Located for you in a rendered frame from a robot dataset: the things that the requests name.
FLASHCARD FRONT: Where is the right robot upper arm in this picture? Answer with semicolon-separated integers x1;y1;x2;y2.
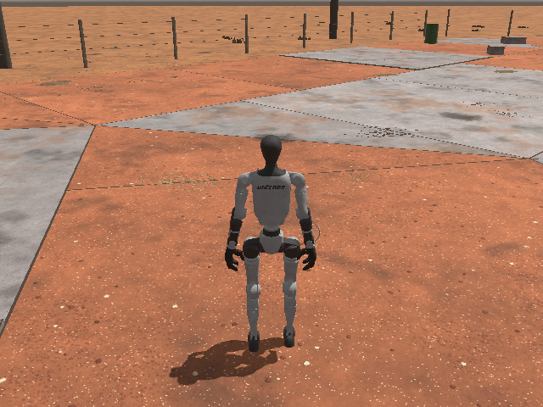
289;171;309;220

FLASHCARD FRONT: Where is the robot right hand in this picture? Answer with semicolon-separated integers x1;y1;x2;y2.
297;247;316;270

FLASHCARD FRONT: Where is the right robot foot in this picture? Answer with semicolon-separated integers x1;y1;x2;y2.
283;326;295;348

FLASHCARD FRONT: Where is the left robot upper arm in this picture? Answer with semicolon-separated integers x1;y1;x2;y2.
233;172;254;220

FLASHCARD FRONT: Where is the robot left hand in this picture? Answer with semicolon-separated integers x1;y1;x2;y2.
225;247;244;271

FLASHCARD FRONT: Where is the right robot forearm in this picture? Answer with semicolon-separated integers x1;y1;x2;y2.
299;207;315;248

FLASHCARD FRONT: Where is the left robot forearm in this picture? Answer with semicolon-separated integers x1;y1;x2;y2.
227;207;243;249

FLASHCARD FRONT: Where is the robot torso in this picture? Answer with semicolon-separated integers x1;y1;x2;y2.
251;168;291;254

